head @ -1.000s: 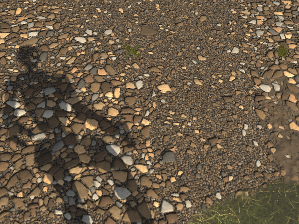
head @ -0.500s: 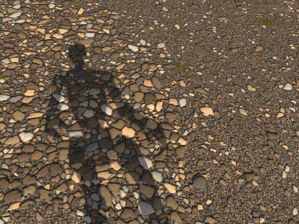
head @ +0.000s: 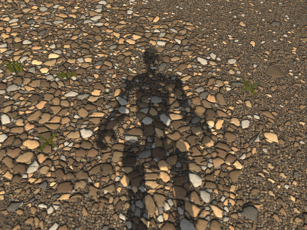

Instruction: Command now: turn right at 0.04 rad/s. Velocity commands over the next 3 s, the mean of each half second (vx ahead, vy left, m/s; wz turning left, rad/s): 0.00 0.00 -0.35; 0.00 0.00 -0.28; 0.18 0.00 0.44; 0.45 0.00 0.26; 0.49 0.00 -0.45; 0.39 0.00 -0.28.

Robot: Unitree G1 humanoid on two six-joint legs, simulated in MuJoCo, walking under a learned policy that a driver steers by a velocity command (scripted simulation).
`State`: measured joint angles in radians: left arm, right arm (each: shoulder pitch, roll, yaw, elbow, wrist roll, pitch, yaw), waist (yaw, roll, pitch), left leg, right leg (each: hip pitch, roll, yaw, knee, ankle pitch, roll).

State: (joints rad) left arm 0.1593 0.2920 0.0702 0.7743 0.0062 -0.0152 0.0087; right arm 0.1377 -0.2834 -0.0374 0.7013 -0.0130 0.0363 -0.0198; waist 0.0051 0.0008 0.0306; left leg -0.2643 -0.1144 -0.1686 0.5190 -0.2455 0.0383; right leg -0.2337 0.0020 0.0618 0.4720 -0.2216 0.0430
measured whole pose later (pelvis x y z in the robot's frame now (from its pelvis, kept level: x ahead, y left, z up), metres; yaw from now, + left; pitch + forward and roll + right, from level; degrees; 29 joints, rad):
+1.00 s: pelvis -0.01 -0.08 +0.00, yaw -22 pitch +0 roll +0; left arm 0.12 0.23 0.01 0.71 0.02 0.01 0.01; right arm 0.21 -0.29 -0.05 0.78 0.01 0.03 -0.02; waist -0.02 0.03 0.03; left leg -0.30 0.06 -0.03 0.68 -0.36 -0.07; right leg -0.22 0.07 -0.01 0.48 -0.25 -0.07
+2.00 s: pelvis +0.29 -0.07 +0.00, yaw +0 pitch +1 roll +1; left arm 0.36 0.30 0.05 0.85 -0.04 -0.06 0.00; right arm 0.16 -0.25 -0.05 0.67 -0.01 -0.07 0.03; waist 0.03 -0.03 0.06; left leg -0.31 -0.03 0.11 0.46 -0.17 0.06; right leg -0.38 -0.08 0.05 1.19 -0.36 -0.02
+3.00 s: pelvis +0.83 -0.18 -0.01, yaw -23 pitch +1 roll +0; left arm 0.26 0.30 0.04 0.72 0.00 -0.02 0.02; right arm 0.13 -0.27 -0.03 0.73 0.00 -0.08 0.04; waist 0.01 -0.02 0.06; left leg -0.42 -0.07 -0.02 0.49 -0.09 0.05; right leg -0.36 0.05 0.09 1.17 -0.51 0.04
